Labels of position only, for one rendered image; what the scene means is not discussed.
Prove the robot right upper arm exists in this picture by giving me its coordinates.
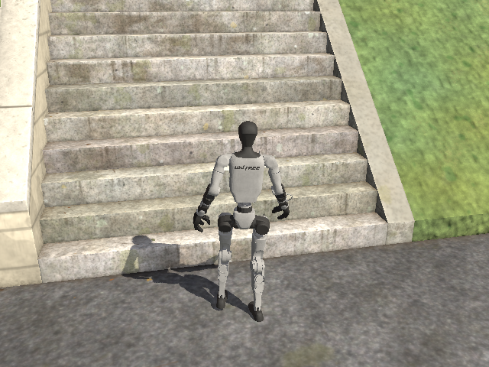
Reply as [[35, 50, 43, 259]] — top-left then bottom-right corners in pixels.
[[263, 154, 283, 195]]

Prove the left robot forearm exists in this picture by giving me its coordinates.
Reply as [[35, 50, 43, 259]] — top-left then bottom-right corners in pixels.
[[196, 184, 215, 216]]

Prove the robot left upper arm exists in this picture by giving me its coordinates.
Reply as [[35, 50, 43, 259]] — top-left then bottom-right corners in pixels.
[[208, 154, 232, 196]]

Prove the right robot thigh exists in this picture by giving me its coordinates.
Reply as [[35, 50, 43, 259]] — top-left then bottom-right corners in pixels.
[[250, 215, 270, 274]]

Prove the left robot foot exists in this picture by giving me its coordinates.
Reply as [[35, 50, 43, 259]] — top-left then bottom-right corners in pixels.
[[216, 290, 228, 309]]

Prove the right robot forearm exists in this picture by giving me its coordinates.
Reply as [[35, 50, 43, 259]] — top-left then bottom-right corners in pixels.
[[275, 184, 289, 209]]

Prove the right robot hand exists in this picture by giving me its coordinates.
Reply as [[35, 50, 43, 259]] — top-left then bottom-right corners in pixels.
[[272, 206, 290, 219]]

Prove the left robot hand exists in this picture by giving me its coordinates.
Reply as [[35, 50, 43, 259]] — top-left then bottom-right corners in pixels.
[[193, 212, 210, 232]]

